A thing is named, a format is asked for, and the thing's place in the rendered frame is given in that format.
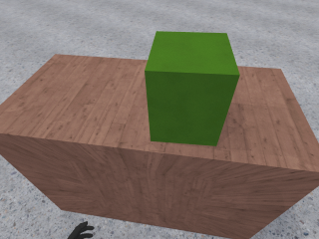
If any robot left hand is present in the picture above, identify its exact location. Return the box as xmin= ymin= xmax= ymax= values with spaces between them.
xmin=68 ymin=221 xmax=95 ymax=239

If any pedestal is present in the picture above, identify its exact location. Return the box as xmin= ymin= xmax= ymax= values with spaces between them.
xmin=0 ymin=54 xmax=319 ymax=239

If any carton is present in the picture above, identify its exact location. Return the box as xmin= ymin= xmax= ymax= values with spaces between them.
xmin=145 ymin=31 xmax=240 ymax=146

